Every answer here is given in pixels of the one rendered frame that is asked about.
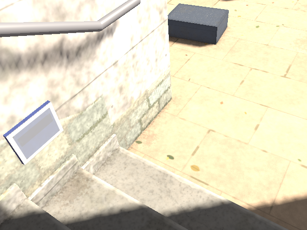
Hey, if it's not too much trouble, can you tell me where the stairs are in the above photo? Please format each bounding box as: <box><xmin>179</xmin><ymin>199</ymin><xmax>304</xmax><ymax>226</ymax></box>
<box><xmin>0</xmin><ymin>146</ymin><xmax>289</xmax><ymax>230</ymax></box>

